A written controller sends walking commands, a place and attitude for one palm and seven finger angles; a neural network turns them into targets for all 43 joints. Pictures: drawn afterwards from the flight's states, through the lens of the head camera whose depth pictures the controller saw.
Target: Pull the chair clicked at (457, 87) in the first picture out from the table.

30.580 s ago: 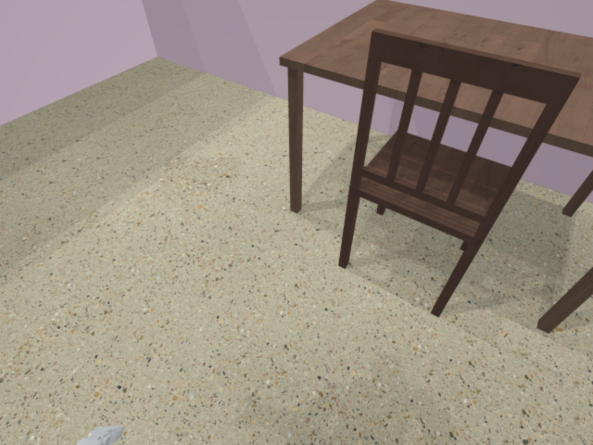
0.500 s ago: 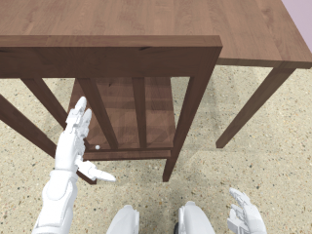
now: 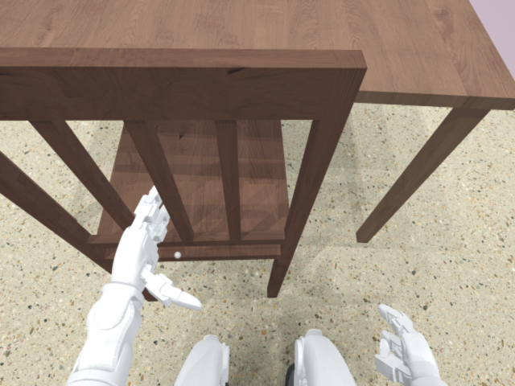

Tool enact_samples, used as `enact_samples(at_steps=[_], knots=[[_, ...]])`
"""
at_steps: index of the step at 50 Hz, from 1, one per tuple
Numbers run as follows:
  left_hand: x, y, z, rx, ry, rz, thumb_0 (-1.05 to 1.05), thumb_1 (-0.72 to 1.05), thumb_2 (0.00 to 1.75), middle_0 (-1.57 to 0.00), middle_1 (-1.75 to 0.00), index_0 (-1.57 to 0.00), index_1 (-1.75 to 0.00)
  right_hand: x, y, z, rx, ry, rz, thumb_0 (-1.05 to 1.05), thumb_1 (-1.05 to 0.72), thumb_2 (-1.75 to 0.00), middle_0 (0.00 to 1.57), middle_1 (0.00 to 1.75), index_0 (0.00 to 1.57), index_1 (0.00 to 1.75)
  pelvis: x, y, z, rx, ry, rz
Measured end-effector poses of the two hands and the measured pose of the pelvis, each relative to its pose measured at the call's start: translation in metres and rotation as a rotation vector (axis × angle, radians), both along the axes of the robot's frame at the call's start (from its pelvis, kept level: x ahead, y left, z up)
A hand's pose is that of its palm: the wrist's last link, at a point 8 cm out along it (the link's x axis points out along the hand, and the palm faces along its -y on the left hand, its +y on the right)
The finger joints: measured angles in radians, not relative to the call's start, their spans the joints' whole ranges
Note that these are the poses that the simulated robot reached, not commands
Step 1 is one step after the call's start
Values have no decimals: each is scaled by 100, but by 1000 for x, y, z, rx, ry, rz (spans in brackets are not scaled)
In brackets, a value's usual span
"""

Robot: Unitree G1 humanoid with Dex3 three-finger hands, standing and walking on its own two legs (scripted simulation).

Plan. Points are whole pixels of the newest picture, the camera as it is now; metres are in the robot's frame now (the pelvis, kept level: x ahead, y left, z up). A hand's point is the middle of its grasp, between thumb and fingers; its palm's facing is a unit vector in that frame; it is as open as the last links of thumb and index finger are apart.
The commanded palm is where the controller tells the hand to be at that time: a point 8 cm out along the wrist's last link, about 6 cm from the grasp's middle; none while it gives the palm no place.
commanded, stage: aim the fingers beside a spindle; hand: left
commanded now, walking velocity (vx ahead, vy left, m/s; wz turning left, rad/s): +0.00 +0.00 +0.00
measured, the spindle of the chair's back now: (169, 194) +0.39 +0.15 +0.05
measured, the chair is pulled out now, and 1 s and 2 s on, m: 0.07 0.07 0.06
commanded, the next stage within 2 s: push the fingers through the gap in 0.76 s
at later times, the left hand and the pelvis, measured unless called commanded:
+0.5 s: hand (148, 233) +0.32 +0.16 +0.06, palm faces -0.04 -1.00 -0.08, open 16.9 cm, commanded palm +0.30 +0.21 +0.03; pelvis +0.00 +0.00 +0.00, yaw +0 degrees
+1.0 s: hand (174, 254) +0.31 +0.14 -0.01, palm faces -0.11 -0.99 +0.03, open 16.9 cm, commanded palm +0.31 +0.21 +0.03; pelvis +0.00 +0.00 +0.00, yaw +0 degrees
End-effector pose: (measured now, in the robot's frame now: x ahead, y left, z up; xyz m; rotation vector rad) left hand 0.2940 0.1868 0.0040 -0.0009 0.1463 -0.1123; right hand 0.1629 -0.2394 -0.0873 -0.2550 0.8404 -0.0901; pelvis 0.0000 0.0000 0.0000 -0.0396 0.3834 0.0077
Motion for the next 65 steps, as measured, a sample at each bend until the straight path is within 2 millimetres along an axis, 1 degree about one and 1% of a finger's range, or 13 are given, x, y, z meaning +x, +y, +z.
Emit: enact_samples(at_steps=[3, 9, 11, 16, 18, 25, 33, 35, 41, 48, 50, 57, 65], knots=[[-1, -2, 8, 12, -52, 8, -1, -49, 30, -7, -8, -6, -8, -2, -2, 1, -10, -5, -18, 2, -91, -90, 20, 30, 21, 30, 0, -1, -1, 3, 0, -9], [2, 25, 56, 78, -232, 85, -1, -49, 30, -8, -8, -6, -9, -7, 0, 0, 14, 16, -12, 2, -91, -90, 20, 30, 20, 30, 2, -2, 4, 3, -11, -4], [3, 23, 47, 69, -184, 60, -1, -49, 30, -8, -8, -6, -8, -8, 0, -1, 24, 24, -3, 2, -91, -90, 20, 30, 20, 30, 2, -2, 5, 1, -12, 1], [-2, 7, -7, -6, 43, 11, -1, -49, 30, -8, -8, -5, -8, -9, -4, -1, 3, 22, -14, 2, -91, -90, 20, 30, 21, 30, 0, -2, 1, 3, -1, -4], [-3, 4, -10, -2, 33, 10, -1, -49, 30, -8, -8, -5, -8, -10, -8, 0, -18, 12, -27, 2, -91, -90, 20, 30, 21, 30, -1, -2, -1, 2, 3, -9], [6, 28, 57, 75, -249, 66, -1, -49, 30, -8, -8, -6, -8, -10, -6, 0, -12, 22, -21, 2, -91, -90, 20, 30, 20, 30, 2, -1, 3, -1, -3, -2], [0, 2, -13, -17, 70, 4, -1, -49, 30, -7, -8, -5, -8, -7, -2, 0, -4, 11, -24, 2, -91, -90, 20, 30, 21, 30, 2, 2, 1, 1, 5, -7], [-3, 2, -3, -5, 12, 27, -1, -49, 30, -5, -7, -5, -8, -7, -3, 2, -15, 0, -36, 2, -91, -90, 20, 30, 21, 30, 2, 1, 1, 3, 5, -14], [2, 32, 63, 91, -266, 81, -1, -49, 30, -6, -7, -6, -8, -6, 2, 2, 0, 19, -9, 2, -91, -90, 20, 30, 20, 30, 5, 1, 6, -3, -5, 1], [5, 12, -12, -23, 71, 11, -1, -49, 30, -7, -8, -5, -8, -3, 1, 0, -5, 18, -10, 2, -91, -90, 20, 30, 21, 30, 2, 3, 2, -4, 4, 0], [5, 7, -10, -19, 44, 2, -1, -49, 30, -7, -8, -5, -8, -3, -1, 3, -24, 3, -26, 2, -91, -90, 20, 30, 21, 30, 2, 3, 1, -4, 6, -7], [27, 32, 50, 55, -290, 98, -1, -49, 30, -7, -8, -6, -9, -9, -2, -4, -30, 31, -6, 1, -91, -90, 20, 30, 20, 30, 1, 3, -2, -8, 12, 2], [40, 5, -2, 4, 28, -24, -1, -49, 30, -6, -8, -5, -8, -21, 0, -8, -6, 72, -45, 2, -91, -90, 20, 30, 21, 30, -2, 6, 0, -4, 14, -8]])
